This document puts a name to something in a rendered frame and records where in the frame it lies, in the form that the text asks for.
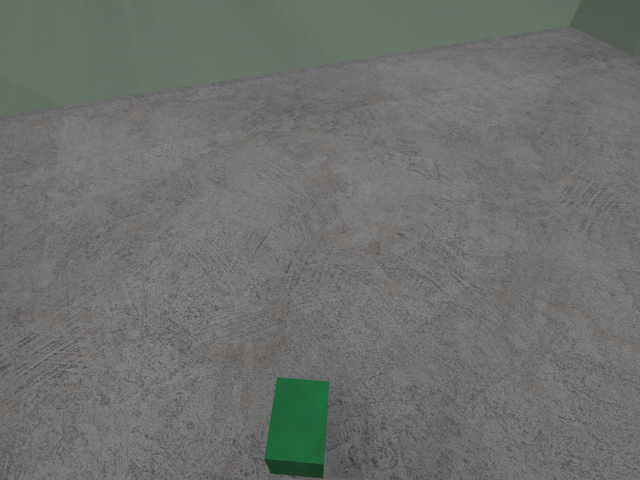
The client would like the carton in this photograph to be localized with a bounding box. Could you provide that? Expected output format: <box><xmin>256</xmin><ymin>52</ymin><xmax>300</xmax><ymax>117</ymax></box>
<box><xmin>264</xmin><ymin>377</ymin><xmax>329</xmax><ymax>478</ymax></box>

